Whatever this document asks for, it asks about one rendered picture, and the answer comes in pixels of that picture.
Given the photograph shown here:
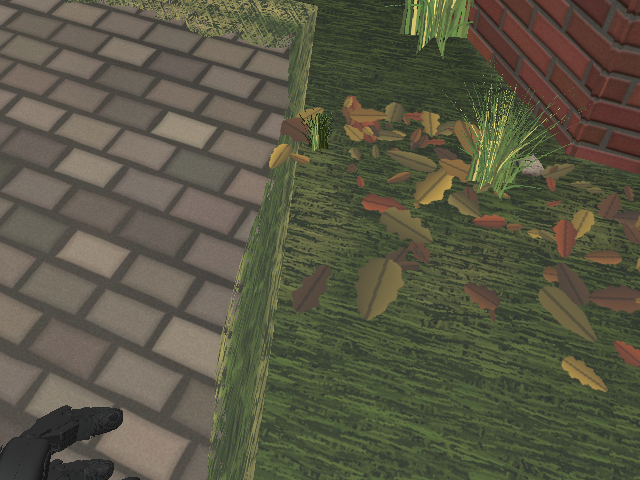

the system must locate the left robot hand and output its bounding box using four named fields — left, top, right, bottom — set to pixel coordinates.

left=0, top=405, right=140, bottom=480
